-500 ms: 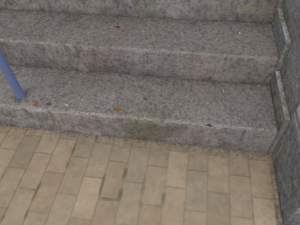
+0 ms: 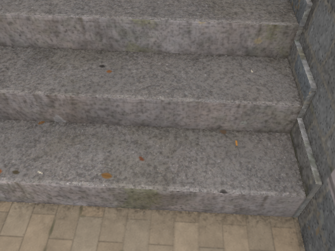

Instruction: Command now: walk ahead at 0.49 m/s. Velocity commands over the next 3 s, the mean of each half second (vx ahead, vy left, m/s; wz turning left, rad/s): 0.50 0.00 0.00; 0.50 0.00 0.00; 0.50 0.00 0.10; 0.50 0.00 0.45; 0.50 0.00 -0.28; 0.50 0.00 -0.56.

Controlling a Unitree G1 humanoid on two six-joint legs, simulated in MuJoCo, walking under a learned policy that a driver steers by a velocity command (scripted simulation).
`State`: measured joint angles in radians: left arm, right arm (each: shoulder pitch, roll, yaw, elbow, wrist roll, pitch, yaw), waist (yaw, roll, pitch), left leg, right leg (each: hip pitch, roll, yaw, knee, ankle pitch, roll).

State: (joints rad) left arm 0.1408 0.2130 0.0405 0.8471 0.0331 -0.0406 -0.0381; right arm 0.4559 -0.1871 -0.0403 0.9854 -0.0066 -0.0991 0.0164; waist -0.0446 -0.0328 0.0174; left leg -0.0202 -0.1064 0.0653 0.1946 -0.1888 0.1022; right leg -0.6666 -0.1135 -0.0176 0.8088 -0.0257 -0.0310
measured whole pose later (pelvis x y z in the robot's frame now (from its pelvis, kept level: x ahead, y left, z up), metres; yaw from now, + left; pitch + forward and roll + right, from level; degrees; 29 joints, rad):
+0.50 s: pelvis +0.27 -0.06 +0.00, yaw +0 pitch +0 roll +0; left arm 0.40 0.21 0.05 1.03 0.01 -0.11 0.01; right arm 0.20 -0.22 -0.05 0.90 -0.04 -0.06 0.03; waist 0.02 0.03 0.05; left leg -0.63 0.08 0.00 1.04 -0.16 0.04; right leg -0.07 0.07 -0.08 0.23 -0.17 -0.09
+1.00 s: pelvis +0.48 -0.02 -0.01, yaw +0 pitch +2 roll +1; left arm 0.22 0.14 0.03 0.91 0.03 -0.02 0.00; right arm 0.49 -0.17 -0.03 1.10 -0.02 -0.08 0.01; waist -0.02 -0.03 -0.05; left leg -0.21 -0.07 0.08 0.44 -0.27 0.10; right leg -0.96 -0.05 -0.02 1.90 -0.33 -0.06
